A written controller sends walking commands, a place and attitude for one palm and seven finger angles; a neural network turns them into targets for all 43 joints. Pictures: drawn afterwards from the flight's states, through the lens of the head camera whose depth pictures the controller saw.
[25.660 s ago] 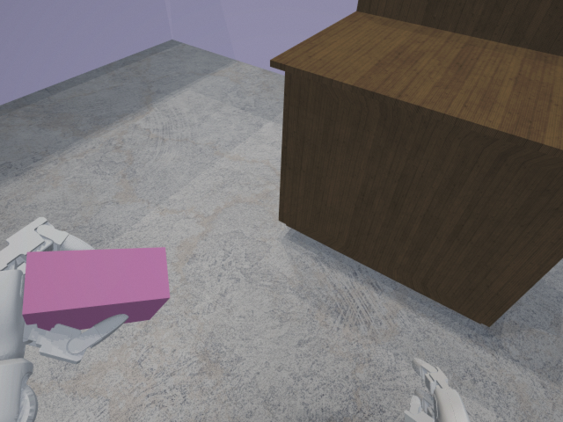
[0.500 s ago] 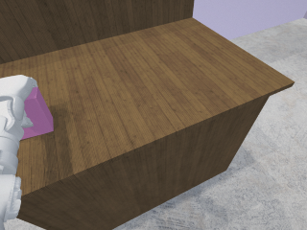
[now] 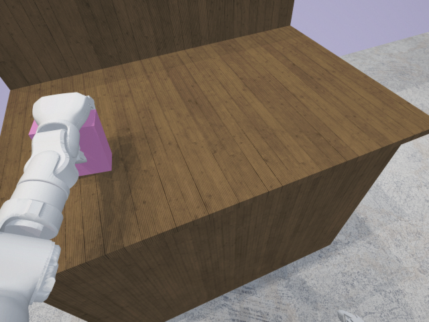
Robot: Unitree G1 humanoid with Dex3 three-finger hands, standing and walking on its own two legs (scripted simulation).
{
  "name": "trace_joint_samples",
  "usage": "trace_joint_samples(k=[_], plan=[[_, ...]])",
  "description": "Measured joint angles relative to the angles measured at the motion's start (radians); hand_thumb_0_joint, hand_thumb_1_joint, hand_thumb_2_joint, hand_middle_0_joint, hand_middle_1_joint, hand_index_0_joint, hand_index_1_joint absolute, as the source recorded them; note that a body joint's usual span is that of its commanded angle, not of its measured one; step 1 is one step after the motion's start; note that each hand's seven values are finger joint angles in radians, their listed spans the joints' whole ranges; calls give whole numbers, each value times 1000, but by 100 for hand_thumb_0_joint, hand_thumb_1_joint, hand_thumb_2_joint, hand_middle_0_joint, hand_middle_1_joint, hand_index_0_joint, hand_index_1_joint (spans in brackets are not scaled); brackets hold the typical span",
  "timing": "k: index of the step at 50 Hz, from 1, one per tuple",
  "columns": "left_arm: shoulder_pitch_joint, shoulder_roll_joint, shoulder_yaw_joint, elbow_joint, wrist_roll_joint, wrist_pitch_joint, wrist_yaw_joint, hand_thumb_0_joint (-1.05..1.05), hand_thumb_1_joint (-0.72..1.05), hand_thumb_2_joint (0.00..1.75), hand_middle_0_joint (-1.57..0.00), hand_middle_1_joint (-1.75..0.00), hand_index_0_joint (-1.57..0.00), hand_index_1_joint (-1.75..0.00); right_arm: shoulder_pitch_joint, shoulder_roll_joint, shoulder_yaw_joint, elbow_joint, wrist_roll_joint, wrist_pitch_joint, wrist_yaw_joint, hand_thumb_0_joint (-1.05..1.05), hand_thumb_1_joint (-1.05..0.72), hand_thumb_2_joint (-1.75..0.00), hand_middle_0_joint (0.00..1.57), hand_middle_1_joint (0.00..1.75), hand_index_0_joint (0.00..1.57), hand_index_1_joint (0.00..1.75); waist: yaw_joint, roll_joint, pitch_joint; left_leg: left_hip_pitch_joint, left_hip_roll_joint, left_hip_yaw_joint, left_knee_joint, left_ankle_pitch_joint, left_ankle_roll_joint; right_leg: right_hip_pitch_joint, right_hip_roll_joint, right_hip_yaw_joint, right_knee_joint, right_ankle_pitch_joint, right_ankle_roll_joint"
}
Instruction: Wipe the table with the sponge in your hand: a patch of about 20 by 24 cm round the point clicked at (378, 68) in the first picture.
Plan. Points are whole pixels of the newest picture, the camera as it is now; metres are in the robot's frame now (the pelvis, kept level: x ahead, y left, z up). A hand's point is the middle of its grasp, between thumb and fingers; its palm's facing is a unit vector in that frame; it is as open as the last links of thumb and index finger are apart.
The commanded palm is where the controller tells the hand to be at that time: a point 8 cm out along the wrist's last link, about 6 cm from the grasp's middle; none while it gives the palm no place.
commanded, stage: slide across to the middle lane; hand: left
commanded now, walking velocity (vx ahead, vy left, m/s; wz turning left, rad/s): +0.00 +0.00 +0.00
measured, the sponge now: (79, 152) +0.40 +0.32 +0.10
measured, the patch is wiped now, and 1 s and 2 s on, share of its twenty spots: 0.30 0.50 0.70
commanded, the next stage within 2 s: wipe back along the middle lane in 0.24 s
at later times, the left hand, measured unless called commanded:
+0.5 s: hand (104, 129) +0.42 +0.26 +0.14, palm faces -0.01 +0.01 -1.00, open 9.7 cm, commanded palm +0.39 +0.26 +0.19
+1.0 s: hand (104, 148) +0.38 +0.24 +0.14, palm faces +0.04 -0.01 -1.00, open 9.7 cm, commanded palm +0.34 +0.24 +0.17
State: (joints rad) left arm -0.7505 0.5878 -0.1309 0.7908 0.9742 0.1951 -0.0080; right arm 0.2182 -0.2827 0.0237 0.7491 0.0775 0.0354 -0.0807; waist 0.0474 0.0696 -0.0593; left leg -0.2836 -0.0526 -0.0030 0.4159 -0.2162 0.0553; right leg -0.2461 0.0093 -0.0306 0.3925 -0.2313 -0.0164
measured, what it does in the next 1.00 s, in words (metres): stands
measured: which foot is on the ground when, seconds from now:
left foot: down 0.00-1.00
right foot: down 0.00-1.00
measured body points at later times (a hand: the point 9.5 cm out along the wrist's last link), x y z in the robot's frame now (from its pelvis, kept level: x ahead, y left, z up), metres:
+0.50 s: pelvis +0.03 -0.01 +0.00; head +0.04 -0.04 +0.45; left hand +0.42 +0.26 +0.19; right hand +0.21 -0.24 -0.11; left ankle -0.01 +0.08 -0.74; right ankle -0.02 -0.11 -0.74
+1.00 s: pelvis +0.02 -0.03 +0.00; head +0.01 -0.07 +0.45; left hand +0.37 +0.24 +0.19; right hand +0.22 -0.25 -0.10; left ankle -0.01 +0.08 -0.74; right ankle -0.02 -0.11 -0.74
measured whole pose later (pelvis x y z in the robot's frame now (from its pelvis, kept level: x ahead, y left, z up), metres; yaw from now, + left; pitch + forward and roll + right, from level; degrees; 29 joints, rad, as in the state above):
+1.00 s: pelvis +0.02 -0.03 +0.00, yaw -2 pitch +2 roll +1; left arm -0.45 0.47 -0.17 0.34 0.97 0.53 -0.06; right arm 0.08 -0.29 0.07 0.68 0.06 0.09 -0.06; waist 0.07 0.09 -0.07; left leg -0.19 -0.03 0.02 0.42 -0.26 0.02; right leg -0.18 0.04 -0.01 0.43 -0.28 -0.05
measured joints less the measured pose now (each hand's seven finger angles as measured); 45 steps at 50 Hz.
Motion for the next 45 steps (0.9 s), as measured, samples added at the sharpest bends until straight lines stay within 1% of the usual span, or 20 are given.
trace_joint_samples(k=[2,5,10,12,16,20,24,27,29,34,39,45], plan=[[1,-29,-14,-22,1,23,4,1,-52,111,-79,-134,-81,-136,-12,2,4,-1,-1,-2,5,1,-90,-90,20,30,20,30,0,1,0,9,-3,2,-8,0,2,8,-3,2,-6,0,2],[5,-65,-18,-55,2,52,14,0,-52,111,-79,-134,-80,-136,-34,5,12,-6,-5,-5,13,1,-90,-90,20,30,20,30,1,3,-2,22,-5,8,-21,1,4,16,-5,9,-14,0,4],[6,-115,-21,-65,7,134,30,0,-52,110,-79,-135,-80,-136,-76,11,27,-14,-9,0,31,1,-90,-90,20,30,20,30,-3,5,-8,36,-5,18,-40,1,5,24,-5,20,-27,0,6],[4,-127,-28,-69,15,172,30,0,-52,110,-79,-135,-80,-136,-87,11,29,-19,-10,3,38,1,-90,-90,20,30,20,30,-3,6,-10,38,-4,19,-44,0,5,25,-4,22,-30,-1,6],[20,-139,-35,-99,16,233,21,0,-52,110,-79,-135,-80,-136,-100,9,31,-27,-13,13,46,1,-90,-90,20,30,20,30,2,10,-18,45,-2,20,-49,-5,3,32,-2,23,-34,-5,5],[37,-141,-44,-136,11,277,-9,0,-51,110,-78,-135,-80,-136,-109,3,31,-33,-13,25,46,1,-90,-90,20,30,20,30,5,10,-21,53,1,15,-45,-12,-1,41,1,19,-31,-14,1],[75,-139,-59,-200,16,302,-42,0,-51,110,-78,-135,-79,-137,-110,-7,28,-47,-14,38,44,1,-90,-90,20,30,20,30,11,12,-23,61,4,12,-39,-20,-5,49,4,16,-23,-23,-4],[111,-139,-61,-251,15,307,-54,0,-50,109,-77,-135,-79,-137,-112,-13,27,-54,-14,46,41,1,-90,-90,20,30,20,30,15,14,-24,67,6,11,-31,-27,-8,54,7,15,-13,-31,-7],[144,-135,-49,-292,8,302,-64,0,-50,109,-77,-135,-79,-137,-115,-15,29,-58,-16,50,39,1,-90,-90,20,30,20,30,18,14,-24,74,9,13,-28,-31,-11,58,10,17,-8,-35,-10],[208,-122,-41,-365,7,300,-63,0,-49,108,-77,-135,-78,-137,-125,-14,35,-64,-15,57,33,1,-90,-90,20,30,20,30,22,9,-20,86,17,15,-18,-39,-19,68,18,19,7,-44,-18],[238,-115,-47,-407,7,321,-63,0,-48,108,-76,-135,-78,-137,-138,-14,38,-69,-13,60,30,1,-90,-90,20,30,20,30,24,8,-14,90,22,15,-11,-39,-25,69,23,19,16,-45,-25],[268,-120,-51,-438,-1,342,-59,0,-48,108,-76,-136,-77,-137,-145,-16,41,-72,-13,57,26,1,-90,-90,20,30,20,30,27,21,-12,91,24,15,-6,-38,-29,67,25,18,27,-47,-28]])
